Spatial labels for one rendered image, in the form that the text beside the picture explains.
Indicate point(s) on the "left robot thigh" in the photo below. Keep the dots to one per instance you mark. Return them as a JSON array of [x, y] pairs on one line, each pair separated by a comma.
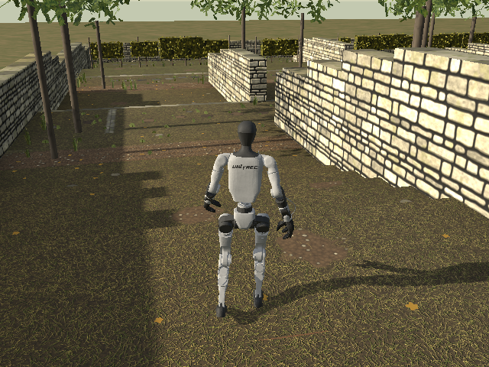
[[226, 224]]

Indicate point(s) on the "left robot upper arm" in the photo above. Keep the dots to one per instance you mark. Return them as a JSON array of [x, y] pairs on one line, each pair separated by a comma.
[[217, 172]]

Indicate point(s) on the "right robot hand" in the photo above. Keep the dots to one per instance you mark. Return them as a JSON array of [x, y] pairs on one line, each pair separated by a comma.
[[289, 228]]

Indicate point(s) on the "right robot upper arm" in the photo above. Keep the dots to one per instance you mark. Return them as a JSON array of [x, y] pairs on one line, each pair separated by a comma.
[[273, 174]]

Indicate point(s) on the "robot left shin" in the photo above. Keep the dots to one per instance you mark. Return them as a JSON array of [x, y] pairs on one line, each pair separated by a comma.
[[222, 281]]

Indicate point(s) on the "left robot forearm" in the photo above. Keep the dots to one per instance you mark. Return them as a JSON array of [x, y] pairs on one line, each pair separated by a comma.
[[209, 196]]

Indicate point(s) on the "left robot hand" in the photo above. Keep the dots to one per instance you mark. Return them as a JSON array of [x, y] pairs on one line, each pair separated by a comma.
[[214, 202]]

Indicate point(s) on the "right robot forearm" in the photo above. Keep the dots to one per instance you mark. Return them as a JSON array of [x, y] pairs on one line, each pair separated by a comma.
[[283, 207]]

